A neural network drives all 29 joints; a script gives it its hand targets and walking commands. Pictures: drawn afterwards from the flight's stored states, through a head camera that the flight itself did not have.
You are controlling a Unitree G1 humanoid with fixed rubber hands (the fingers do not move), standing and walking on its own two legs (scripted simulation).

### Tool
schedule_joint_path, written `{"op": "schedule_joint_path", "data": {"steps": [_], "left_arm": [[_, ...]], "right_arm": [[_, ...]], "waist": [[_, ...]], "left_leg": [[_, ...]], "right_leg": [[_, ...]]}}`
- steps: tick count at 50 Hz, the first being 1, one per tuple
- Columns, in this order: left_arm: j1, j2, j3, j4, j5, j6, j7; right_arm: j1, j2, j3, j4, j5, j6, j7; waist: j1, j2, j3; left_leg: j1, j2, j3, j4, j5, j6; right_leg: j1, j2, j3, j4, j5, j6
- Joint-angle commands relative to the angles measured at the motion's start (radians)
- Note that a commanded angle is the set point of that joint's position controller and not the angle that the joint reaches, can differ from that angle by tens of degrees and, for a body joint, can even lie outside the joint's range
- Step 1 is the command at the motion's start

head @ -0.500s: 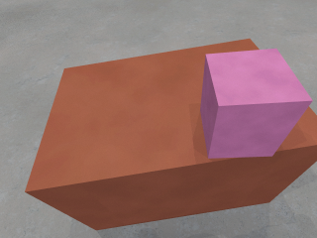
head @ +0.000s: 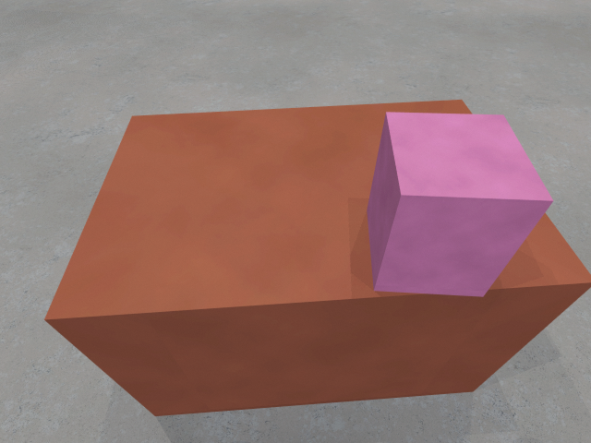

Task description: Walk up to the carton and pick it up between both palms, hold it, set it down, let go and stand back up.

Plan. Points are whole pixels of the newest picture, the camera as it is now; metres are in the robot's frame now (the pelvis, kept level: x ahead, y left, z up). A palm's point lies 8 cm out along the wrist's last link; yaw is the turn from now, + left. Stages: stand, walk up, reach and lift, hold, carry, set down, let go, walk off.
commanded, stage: walk up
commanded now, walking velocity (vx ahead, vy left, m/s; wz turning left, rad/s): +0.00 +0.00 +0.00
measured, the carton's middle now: (435, 206) +0.51 -0.21 +0.01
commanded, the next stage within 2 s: none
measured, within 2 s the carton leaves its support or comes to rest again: neither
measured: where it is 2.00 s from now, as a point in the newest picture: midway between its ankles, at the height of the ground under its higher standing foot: outside the picture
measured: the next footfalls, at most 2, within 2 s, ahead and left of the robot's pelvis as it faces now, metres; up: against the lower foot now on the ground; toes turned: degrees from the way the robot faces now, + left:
right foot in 0.98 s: +0.07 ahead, -0.26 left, +0.00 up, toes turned -6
left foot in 1.70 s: +0.02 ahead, -0.06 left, +0.00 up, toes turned +5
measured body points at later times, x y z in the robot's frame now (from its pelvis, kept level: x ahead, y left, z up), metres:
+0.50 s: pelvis +0.00 +0.03 +0.00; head +0.00 +0.03 +0.45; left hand -0.07 +0.23 -0.16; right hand -0.03 -0.17 -0.16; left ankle -0.02 +0.13 -0.74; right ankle +0.04 -0.05 -0.74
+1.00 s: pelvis +0.03 -0.12 -0.02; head +0.09 -0.14 +0.43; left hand +0.17 +0.11 -0.16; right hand -0.10 -0.37 -0.16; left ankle -0.02 +0.12 -0.74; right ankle +0.03 -0.26 -0.75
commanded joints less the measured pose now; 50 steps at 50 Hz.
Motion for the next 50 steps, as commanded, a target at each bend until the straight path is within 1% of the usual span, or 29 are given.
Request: {"op": "schedule_joint_path", "data": {"steps": [1,4,5,7,11,12,17,18,19,22,26,27,28,29,30,33,34,35,37,38,39,41,43,44,46,47,48,49,50], "left_arm": [[0.050,0.058,0.005,-0.011,0.014,-0.003,-0.004],[0.098,0.058,-0.003,0.012,0.020,-0.009,-0.010],[0.104,0.061,-0.002,0.019,0.021,-0.005,-0.009],[0.097,0.081,0.005,0.016,0.018,0.000,-0.010],[0.110,0.026,-0.011,0.026,0.014,-0.015,-0.010],[0.107,0.041,-0.011,0.027,0.019,-0.017,-0.007],[0.113,0.034,-0.007,0.040,0.013,-0.021,-0.003],[0.133,0.026,-0.012,0.046,0.011,-0.021,-0.003],[0.142,0.034,-0.011,0.050,0.016,-0.018,-0.001],[0.128,0.031,-0.013,0.046,0.014,-0.022,0.001],[0.141,0.023,-0.010,0.061,0.011,-0.022,0.003],[-0.043,0.222,0.053,-0.045,0.039,0.020,-0.026],[-0.068,0.180,0.052,-0.080,0.063,0.038,-0.034],[-0.049,0.149,0.056,-0.091,0.069,0.053,-0.041],[-0.014,0.128,0.057,-0.091,0.068,0.056,-0.047],[-0.047,0.100,0.058,-0.126,0.060,0.046,-0.065],[-0.082,0.087,0.056,-0.149,0.059,0.044,-0.070],[-0.078,0.071,0.049,-0.159,0.054,0.043,-0.072],[-0.075,0.065,0.046,-0.171,0.049,0.046,-0.072],[-0.074,0.065,0.041,-0.176,0.039,0.051,-0.074],[-0.106,0.077,0.036,-0.186,0.039,0.056,-0.073],[-0.168,0.100,0.032,-0.209,0.025,0.051,-0.079],[-0.188,0.121,0.029,-0.213,0.017,0.049,-0.083],[-0.147,0.138,0.038,-0.198,0.007,0.045,-0.085],[-0.059,0.176,0.049,-0.157,0.015,0.039,-0.074],[-0.003,0.221,0.069,-0.137,0.023,0.030,-0.068],[0.071,0.298,0.090,-0.109,0.032,0.016,-0.064],[0.094,0.327,0.096,-0.105,0.034,0.007,-0.057],[0.116,0.387,0.108,-0.112,0.034,0.009,-0.044]], "right_arm": [[0.075,-0.023,0.016,0.010,0.007,-0.031,-0.008],[0.049,-0.032,0.014,0.008,0.012,-0.034,-0.012],[0.067,-0.044,0.011,0.006,0.009,-0.033,-0.009],[0.088,-0.046,0.011,-0.003,0.009,-0.031,-0.007],[0.077,-0.059,0.006,-0.012,0.009,-0.044,-0.009],[0.073,-0.056,0.004,-0.015,0.008,-0.044,-0.008],[0.076,-0.050,0.008,-0.025,0.002,-0.050,-0.005],[0.064,-0.066,0.000,-0.034,0.002,-0.049,-0.004],[0.066,-0.075,-0.003,-0.038,0.001,-0.048,-0.003],[0.087,-0.033,0.011,-0.018,0.012,-0.047,0.000],[0.040,-0.059,0.005,-0.008,0.005,-0.049,-0.006],[0.153,-0.283,-0.066,-0.039,-0.022,-0.036,-0.056],[0.177,-0.339,-0.093,-0.028,-0.007,-0.023,-0.088],[0.194,-0.319,-0.092,-0.021,0.006,-0.019,-0.101],[0.138,-0.280,-0.092,-0.026,0.000,-0.016,-0.100],[0.072,-0.170,-0.070,-0.057,-0.006,-0.018,-0.078],[0.099,-0.151,-0.068,-0.049,-0.013,-0.021,-0.073],[0.111,-0.155,-0.064,-0.047,-0.014,-0.027,-0.067],[0.167,-0.172,-0.065,-0.035,-0.016,-0.037,-0.057],[0.146,-0.204,-0.072,-0.047,-0.015,-0.039,-0.048],[0.138,-0.216,-0.078,-0.059,-0.016,-0.040,-0.039],[0.110,-0.234,-0.083,-0.087,-0.023,-0.043,-0.029],[0.109,-0.284,-0.092,-0.116,-0.024,-0.040,-0.028],[0.098,-0.312,-0.100,-0.128,-0.023,-0.041,-0.027],[0.062,-0.361,-0.121,-0.156,-0.015,-0.039,-0.023],[0.076,-0.336,-0.113,-0.156,-0.013,-0.037,-0.023],[0.124,-0.260,-0.092,-0.167,-0.016,-0.036,-0.021],[0.166,-0.170,-0.074,-0.187,-0.027,-0.023,-0.027],[0.193,-0.136,-0.064,-0.200,-0.004,-0.008,-0.040]], "waist": [[0.014,0.130,0.119],[0.043,0.133,0.168],[0.032,0.093,0.161],[0.026,0.096,0.148],[0.028,0.020,0.089],[0.021,0.050,0.105],[-0.004,-0.055,0.099],[0.004,-0.027,0.115],[-0.004,-0.053,0.080],[-0.017,0.018,0.099],[0.009,0.013,0.064],[-0.116,-0.080,0.113],[-0.095,-0.051,0.146],[-0.090,0.001,0.145],[-0.041,0.010,0.153],[-0.017,0.092,0.147],[-0.032,0.129,0.142],[-0.030,0.211,0.137],[-0.030,0.307,0.081],[-0.026,0.393,0.050],[-0.047,0.386,0.035],[-0.056,0.469,0.046],[-0.065,0.473,0.033],[-0.052,0.495,-0.002],[-0.008,0.376,-0.042],[0.022,0.231,-0.070],[0.042,-0.068,-0.120],[0.053,-0.293,-0.180],[0.062,-0.514,-0.246]], "left_leg": [[-0.208,0.080,-0.089,-0.144,-0.112,0.038],[-0.250,0.080,-0.099,-0.160,-0.169,0.034],[-0.243,0.080,-0.104,-0.162,-0.202,0.039],[-0.258,0.094,-0.117,-0.193,-0.272,0.048],[-0.195,0.098,-0.126,-0.171,-0.155,0.064],[-0.191,0.091,-0.113,-0.158,-0.139,0.061],[-0.131,0.113,-0.111,-0.127,-0.059,0.072],[-0.127,0.100,-0.094,-0.112,-0.066,0.067],[-0.128,0.105,-0.108,-0.116,-0.110,0.066],[-0.136,0.090,-0.082,-0.110,-0.045,0.057],[-0.104,0.097,-0.065,-0.101,-0.042,0.062],[0.078,0.403,-0.352,-0.132,-0.030,0.160],[0.074,0.581,-0.450,-0.153,0.119,0.216],[-0.011,0.611,-0.421,-0.150,0.172,0.234],[-0.050,0.568,-0.348,-0.138,0.162,0.209],[-0.134,0.367,-0.126,-0.123,0.093,0.113],[-0.121,0.337,-0.088,-0.108,0.173,0.083],[-0.061,0.320,-0.068,-0.065,0.343,0.074],[0.006,0.294,-0.010,0.005,0.708,0.064],[0.015,0.283,0.026,0.018,0.761,0.067],[-0.003,0.266,-0.003,0.010,0.711,0.073],[-0.033,0.232,0.010,0.010,0.677,0.061],[-0.009,0.219,0.018,0.007,0.618,0.044],[-0.006,0.226,0.033,0.006,0.578,0.042],[-0.070,0.247,0.008,0.072,0.413,0.040],[-0.142,0.232,0.014,0.191,0.351,0.024],[-0.290,0.144,0.046,0.374,-0.031,-0.004],[-0.498,0.063,0.087,0.611,-0.471,-0.019],[-0.538,0.057,0.070,0.790,-0.509,-0.009]], "right_leg": [[0.064,-0.164,0.187,-0.079,-0.105,0.029],[0.045,-0.155,0.183,-0.068,-0.121,0.031],[0.031,-0.147,0.177,-0.065,-0.156,0.035],[0.031,-0.131,0.159,-0.049,-0.186,0.036],[0.040,-0.133,0.154,-0.036,-0.080,0.043],[0.023,-0.140,0.160,-0.042,-0.087,0.039],[-0.023,-0.142,0.165,-0.045,-0.071,0.042],[-0.046,-0.142,0.168,-0.060,-0.084,0.047],[-0.027,-0.129,0.158,-0.046,-0.113,0.051],[-0.004,-0.158,0.183,-0.055,-0.075,0.037],[-0.005,-0.155,0.184,-0.037,-0.036,0.052],[-0.380,-0.088,0.032,0.341,-0.169,0.106],[-0.517,-0.111,0.081,0.567,-0.316,0.120],[-0.496,-0.139,0.131,0.691,-0.325,0.124],[-0.483,-0.134,0.168,0.734,-0.298,0.124],[-0.436,-0.117,0.208,0.784,-0.192,0.135],[-0.432,-0.109,0.200,0.801,-0.167,0.142],[-0.472,-0.104,0.166,0.771,-0.162,0.154],[-0.453,-0.079,0.121,0.753,-0.147,0.156],[-0.428,-0.079,0.110,0.719,-0.145,0.166],[-0.382,-0.080,0.085,0.621,-0.124,0.172],[-0.294,-0.090,0.058,0.439,-0.114,0.179],[-0.229,-0.068,0.027,0.305,-0.095,0.183],[-0.174,-0.072,0.019,0.249,-0.069,0.177],[-0.006,-0.055,0.003,0.071,-0.004,0.153],[0.139,-0.088,0.050,-0.007,0.076,0.134],[0.323,-0.152,0.093,-0.045,0.245,0.128],[0.501,-0.341,0.243,0.089,0.560,0.084],[0.483,-0.469,0.256,0.148,0.858,-0.004]]}}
